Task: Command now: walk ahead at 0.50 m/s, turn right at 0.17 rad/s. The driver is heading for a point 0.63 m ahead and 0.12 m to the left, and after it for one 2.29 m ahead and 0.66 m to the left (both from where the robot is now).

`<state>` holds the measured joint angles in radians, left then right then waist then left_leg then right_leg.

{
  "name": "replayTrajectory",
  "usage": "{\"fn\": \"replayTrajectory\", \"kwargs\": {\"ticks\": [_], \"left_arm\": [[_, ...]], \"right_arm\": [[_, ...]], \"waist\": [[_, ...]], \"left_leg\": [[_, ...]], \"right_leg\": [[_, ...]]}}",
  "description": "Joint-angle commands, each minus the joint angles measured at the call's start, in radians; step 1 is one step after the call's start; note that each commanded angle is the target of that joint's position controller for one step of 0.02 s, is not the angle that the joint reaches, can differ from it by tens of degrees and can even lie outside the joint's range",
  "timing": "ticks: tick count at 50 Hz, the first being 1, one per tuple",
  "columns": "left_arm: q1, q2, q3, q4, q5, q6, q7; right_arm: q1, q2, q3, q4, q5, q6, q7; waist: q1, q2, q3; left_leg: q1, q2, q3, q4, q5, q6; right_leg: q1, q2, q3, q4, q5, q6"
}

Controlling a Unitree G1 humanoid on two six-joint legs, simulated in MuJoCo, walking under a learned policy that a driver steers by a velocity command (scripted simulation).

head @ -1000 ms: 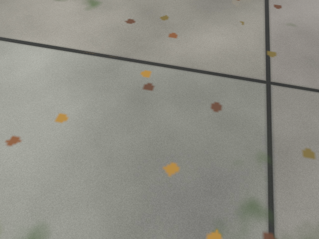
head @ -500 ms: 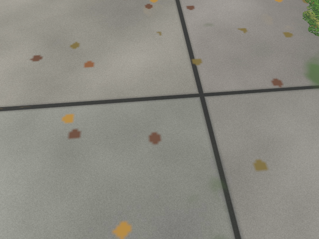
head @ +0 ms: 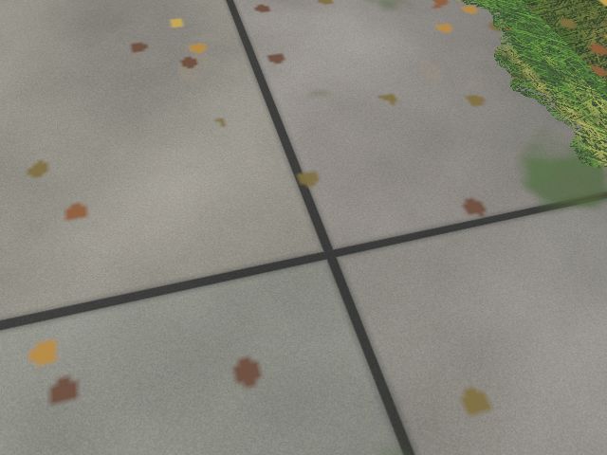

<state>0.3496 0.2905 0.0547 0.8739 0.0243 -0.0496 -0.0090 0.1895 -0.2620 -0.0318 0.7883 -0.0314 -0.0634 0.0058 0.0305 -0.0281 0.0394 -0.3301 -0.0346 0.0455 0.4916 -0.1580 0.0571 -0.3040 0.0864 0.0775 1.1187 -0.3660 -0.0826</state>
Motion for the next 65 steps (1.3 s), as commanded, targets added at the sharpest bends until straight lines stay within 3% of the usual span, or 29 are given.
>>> {"fn": "replayTrajectory", "kwargs": {"ticks": [1, 5, 9, 12, 15, 17, 18, 19, 20, 21, 22, 23, 25, 28, 33, 39, 42, 43, 44, 45, 46, 47, 48, 49, 51, 52, 55, 59, 65], "left_arm": [[0.023, 0.064, 0.007, -0.056, 0.017, 0.004, -0.017], [-0.085, 0.038, -0.009, -0.094, 0.027, 0.01, -0.025], [-0.262, 0.003, -0.035, -0.152, 0.014, 0.003, -0.03], [-0.336, 0.011, -0.039, -0.172, 0.005, -0.003, -0.024], [-0.352, 0.035, -0.033, -0.188, -0.001, -0.014, -0.011], [-0.239, 0.058, -0.021, -0.159, 0.001, -0.028, 0.0], [-0.122, 0.098, -0.005, -0.123, 0.014, -0.042, 0.012], [0.043, 0.179, 0.016, -0.113, 0.038, -0.051, 0.027], [0.05, 0.262, 0.039, -0.112, 0.035, -0.031, 0.029], [-0.003, 0.171, 0.025, -0.121, 0.02, -0.018, 0.026], [-0.07, 0.09, 0.005, -0.134, 0.012, -0.02, 0.022], [-0.103, 0.056, -0.003, -0.132, 0.01, -0.026, 0.019], [-0.106, 0.031, -0.009, -0.116, 0.004, -0.04, 0.022], [-0.063, 0.046, 0.001, -0.087, -0.009, -0.063, 0.019], [-0.013, 0.05, 0.008, -0.049, -0.004, -0.061, 0.018], [0.047, 0.098, 0.024, -0.01, -0.003, -0.048, 0.025], [0.062, 0.135, 0.032, 0.007, -0.001, -0.027, 0.032], [0.058, 0.149, 0.036, 0.009, -0.002, -0.015, 0.034], [0.047, 0.154, 0.036, 0.003, -0.009, -0.006, 0.034], [0.053, 0.125, 0.027, -0.025, -0.011, -0.008, 0.032], [0.099, 0.021, 0.007, -0.103, -0.028, -0.011, 0.019], [-0.002, 0.113, 0.022, -0.113, -0.01, -0.014, 0.021], [-0.054, 0.074, 0.011, -0.128, -0.027, -0.017, 0.023], [-0.049, 0.063, 0.005, -0.114, -0.025, -0.02, 0.028], [0.008, 0.06, 0.005, -0.081, 0.005, 0.014, 0.026], [0.04, 0.053, 0.006, -0.065, 0.01, 0.033, 0.023], [0.059, 0.014, -0.003, -0.042, -0.002, 0.054, 0.014], [-0.026, 0.012, -0.006, -0.038, -0.009, 0.065, 0.011], [-0.128, 0.029, 0.0, -0.074, -0.001, 0.075, 0.011]], "right_arm": [[0.093, -0.087, -0.021, 0.003, 0.01, -0.021, -0.001], [0.167, -0.103, -0.027, 0.055, 0.03, -0.035, 0.008], [0.225, -0.117, -0.036, 0.088, 0.03, -0.023, 0.005], [0.27, -0.132, -0.043, 0.106, 0.026, -0.018, 0.004], [0.27, -0.149, -0.051, 0.106, 0.02, -0.011, 0.0], [0.235, -0.163, -0.058, 0.097, 0.022, -0.006, -0.004], [0.234, -0.141, -0.054, 0.093, 0.027, -0.008, -0.001], [0.209, -0.087, -0.041, 0.049, 0.036, -0.015, 0.001], [0.3, -0.019, -0.029, 0.016, 0.057, -0.008, -0.003], [0.291, -0.106, -0.047, 0.049, 0.026, 0.012, -0.011], [0.244, -0.103, -0.051, 0.052, 0.018, 0.017, -0.001], [0.213, -0.077, -0.048, 0.049, 0.017, 0.02, 0.008], [0.198, -0.065, -0.051, 0.048, 0.0, 0.041, 0.023], [0.132, -0.049, -0.049, 0.015, -0.002, 0.061, 0.039], [-0.038, -0.032, -0.036, -0.049, -0.002, 0.065, 0.061], [-0.204, -0.034, -0.02, -0.118, -0.008, 0.061, 0.078], [-0.168, -0.056, -0.031, -0.119, -0.015, 0.061, 0.067], [-0.082, -0.069, -0.039, -0.096, -0.019, 0.055, 0.059], [0.076, -0.086, -0.054, -0.046, -0.028, 0.041, 0.045], [0.218, -0.166, -0.081, -0.008, -0.039, 0.033, 0.026], [0.147, -0.305, -0.112, -0.048, -0.012, 0.042, 0.015], [0.212, -0.291, -0.116, -0.062, 0.023, 0.056, 0.005], [0.156, -0.25, -0.104, -0.046, 0.028, 0.055, -0.006], [0.105, -0.178, -0.085, -0.042, 0.035, 0.053, -0.009], [0.009, -0.089, -0.051, -0.053, 0.035, 0.046, -0.014], [0.008, -0.078, -0.042, -0.051, 0.03, 0.037, -0.01], [0.033, -0.083, -0.031, -0.014, 0.014, 0.011, -0.006], [0.041, -0.075, -0.013, 0.025, 0.009, 0.009, -0.017], [0.089, -0.108, -0.025, 0.054, 0.009, 0.043, -0.041]], "waist": [[-0.018, 0.118, -0.025], [-0.019, 0.119, -0.011], [-0.057, 0.113, 0.022], [-0.081, 0.109, 0.009], [-0.072, 0.119, -0.004], [-0.01, 0.105, -0.037], [0.035, 0.046, -0.106], [0.106, -0.078, -0.246], [0.056, -0.283, -0.302], [0.031, -0.136, -0.204], [0.01, -0.05, -0.096], [-0.007, -0.039, -0.044], [-0.033, -0.076, -0.017], [-0.042, -0.069, -0.022], [-0.023, -0.052, 0.016], [0.012, -0.049, 0.056], [-0.015, -0.07, 0.012], [-0.053, -0.068, -0.032], [-0.122, -0.033, -0.122], [-0.173, 0.056, -0.232], [-0.084, 0.327, -0.343], [-0.156, 0.105, -0.39], [-0.122, 0.079, -0.268], [-0.079, 0.027, -0.151], [-0.003, 0.027, -0.097], [0.01, 0.034, -0.11], [0.023, 0.047, -0.13], [-0.006, 0.101, -0.092], [-0.051, 0.102, -0.048]], "left_leg": [[0.18, 0.255, -0.321, -0.303, 0.025, 0.128], [0.197, 0.225, -0.261, -0.337, 0.187, 0.171], [0.17, 0.178, -0.217, -0.346, 0.201, 0.156], [0.196, 0.184, -0.23, -0.297, 0.278, 0.144], [0.227, 0.21, -0.283, -0.224, 0.321, 0.128], [0.201, 0.195, -0.299, -0.114, 0.338, 0.101], [0.144, 0.136, -0.259, 0.048, 0.324, 0.078], [0.012, 0.062, -0.187, 0.325, 0.108, 0.052], [-0.265, -0.063, -0.078, 0.553, -0.388, 0.03], [-0.333, 0.01, -0.111, 0.668, -0.365, 0.04], [-0.336, 0.048, -0.126, 0.677, -0.272, 0.039], [-0.313, 0.076, -0.12, 0.654, -0.211, 0.028], [-0.276, 0.103, -0.103, 0.631, -0.159, 0.006], [-0.315, 0.112, -0.089, 0.632, -0.088, -0.016], [-0.386, 0.121, -0.054, 0.463, 0.07, -0.036], [-0.279, 0.095, 0.05, 0.189, 0.083, 0.021], [-0.166, 0.016, 0.107, 0.137, -0.066, 0.08], [-0.078, -0.027, 0.115, 0.11, -0.098, 0.102], [0.111, -0.065, 0.104, 0.022, -0.03, 0.129], [0.372, 0.073, -0.083, -0.012, 0.021, 0.174], [0.672, 0.411, -0.632, -0.058, 0.371, 0.352], [0.651, 0.411, -0.638, -0.092, 0.632, 0.376], [0.554, 0.39, -0.47, -0.073, 0.77, 0.359], [0.395, 0.327, -0.375, -0.095, 0.792, 0.301], [0.224, 0.249, -0.249, -0.152, 0.747, 0.223], [0.184, 0.242, -0.216, -0.164, 0.796, 0.21], [0.145, 0.222, -0.129, -0.202, 0.849, 0.182], [0.164, 0.199, -0.04, -0.219, 0.756, 0.106], [0.272, 0.275, -0.057, -0.173, 0.613, 0.154]], "right_leg": [[-0.21, -0.098, 0.024, 0.008, 0.056, 0.016], [-0.287, -0.147, -0.059, -0.122, 0.122, 0.061], [-0.261, -0.143, -0.099, -0.38, 0.256, 0.105], [-0.203, -0.115, -0.109, -0.487, 0.302, 0.112], [-0.136, -0.102, -0.09, -0.548, 0.251, 0.093], [0.036, -0.08, -0.09, -0.647, 0.219, 0.069], [0.217, -0.112, -0.054, -0.694, 0.212, 0.041], [0.433, -0.345, 0.176, -0.736, 0.041, -0.013], [0.565, -0.546, 0.542, -0.857, -0.106, -0.102], [0.461, -0.525, 0.562, -0.873, -0.197, -0.117], [0.356, -0.472, 0.422, -0.886, -0.145, -0.099], [0.277, -0.426, 0.292, -0.913, 0.006, -0.082], [0.209, -0.356, 0.122, -0.943, 0.178, -0.046], [0.218, -0.36, 0.016, -0.958, 0.366, -0.066], [0.245, -0.336, -0.142, -0.974, 0.453, -0.065], [0.312, -0.362, -0.257, -0.938, 0.547, -0.038], [0.39, -0.37, -0.313, -0.761, 0.935, -0.019], [0.396, -0.363, -0.326, -0.606, 1.07, -0.014], [0.333, -0.34, -0.345, -0.373, 1.018, 0.011], [0.117, -0.307, -0.345, -0.071, 0.661, 0.053], [-0.318, -0.089, -0.294, 0.333, -0.225, 0.129], [-0.372, -0.097, -0.089, 0.38, -0.181, 0.129], [-0.396, -0.148, -0.062, 0.354, -0.099, 0.12], [-0.357, -0.181, -0.062, 0.24, -0.049, 0.116], [-0.234, -0.199, -0.062, 0.119, -0.024, 0.112], [-0.176, -0.188, -0.071, 0.089, -0.01, 0.109], [-0.11, -0.166, -0.079, -0.032, 0.069, 0.102], [-0.092, -0.145, -0.062, -0.239, 0.177, 0.087], [-0.143, -0.126, -0.092, -0.335, 0.071, 0.068]]}}
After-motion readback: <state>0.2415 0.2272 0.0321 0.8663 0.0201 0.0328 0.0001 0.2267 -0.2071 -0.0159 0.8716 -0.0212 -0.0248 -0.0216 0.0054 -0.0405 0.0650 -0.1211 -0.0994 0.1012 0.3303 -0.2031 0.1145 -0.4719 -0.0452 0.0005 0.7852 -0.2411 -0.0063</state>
